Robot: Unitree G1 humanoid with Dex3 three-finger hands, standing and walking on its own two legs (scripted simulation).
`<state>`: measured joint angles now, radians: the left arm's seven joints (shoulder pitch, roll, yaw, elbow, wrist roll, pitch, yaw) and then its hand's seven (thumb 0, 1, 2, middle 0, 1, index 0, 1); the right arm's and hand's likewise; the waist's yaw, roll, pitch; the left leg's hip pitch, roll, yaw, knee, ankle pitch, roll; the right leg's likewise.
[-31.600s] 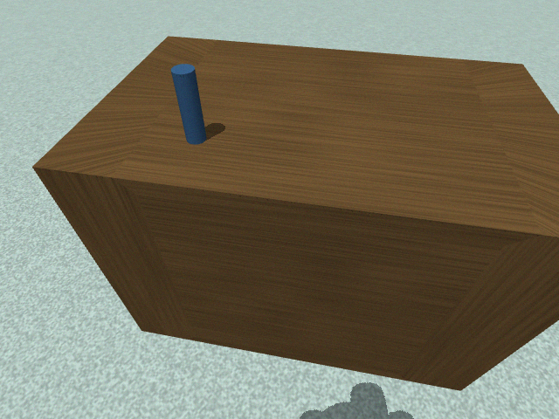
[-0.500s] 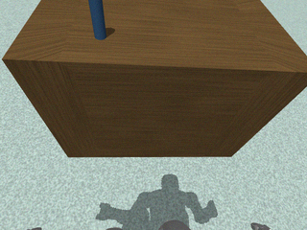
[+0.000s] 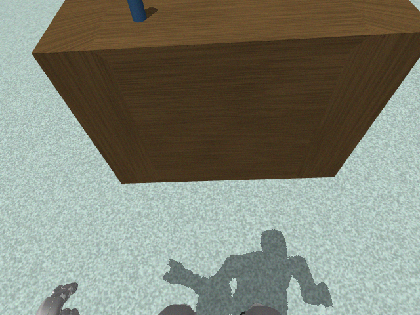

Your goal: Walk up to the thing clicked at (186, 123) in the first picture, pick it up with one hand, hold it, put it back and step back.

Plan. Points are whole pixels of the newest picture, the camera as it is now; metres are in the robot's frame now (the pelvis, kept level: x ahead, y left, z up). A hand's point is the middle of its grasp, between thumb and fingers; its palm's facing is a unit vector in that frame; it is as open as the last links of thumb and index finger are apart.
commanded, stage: step back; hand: left
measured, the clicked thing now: out of the picture +0.95 +0.24 +0.12
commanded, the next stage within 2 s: stand in 1.60 s
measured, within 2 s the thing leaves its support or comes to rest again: neither
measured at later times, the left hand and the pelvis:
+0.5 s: hand out of the picture -0.12 +0.28 -0.15, palm faces -0.05 -0.91 -0.42, open 7.4 cm; pelvis -0.17 +0.00 -0.01, yaw -3 degrees
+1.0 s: hand out of the picture -0.10 +0.30 -0.14, palm faces -0.01 -0.93 -0.37, open 7.4 cm; pelvis -0.18 +0.03 +0.01, yaw +0 degrees
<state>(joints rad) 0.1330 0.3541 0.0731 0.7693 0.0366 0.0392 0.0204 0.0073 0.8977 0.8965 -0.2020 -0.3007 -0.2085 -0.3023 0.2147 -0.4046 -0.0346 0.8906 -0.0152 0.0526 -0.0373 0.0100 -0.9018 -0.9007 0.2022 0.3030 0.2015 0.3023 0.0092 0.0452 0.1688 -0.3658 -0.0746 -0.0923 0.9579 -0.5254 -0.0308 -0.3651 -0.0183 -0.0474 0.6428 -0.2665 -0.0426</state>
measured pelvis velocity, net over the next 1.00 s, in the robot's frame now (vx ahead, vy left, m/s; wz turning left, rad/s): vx -0.18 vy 0.03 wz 0.00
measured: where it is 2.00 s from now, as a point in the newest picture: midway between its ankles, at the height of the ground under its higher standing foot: outside the picture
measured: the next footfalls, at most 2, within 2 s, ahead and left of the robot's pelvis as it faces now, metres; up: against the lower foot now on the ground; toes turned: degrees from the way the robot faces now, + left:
left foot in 0.10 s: -0.02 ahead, +0.12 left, +0.00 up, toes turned +0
right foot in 0.46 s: -0.17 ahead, -0.13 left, +0.00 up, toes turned -2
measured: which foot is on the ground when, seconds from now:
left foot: up 0.00-0.08, down 0.10-0.50, up 0.52-0.76, down 0.78-1.00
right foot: down 0.00-0.14, up 0.16-0.44, down 0.46-0.82, up 0.84-1.00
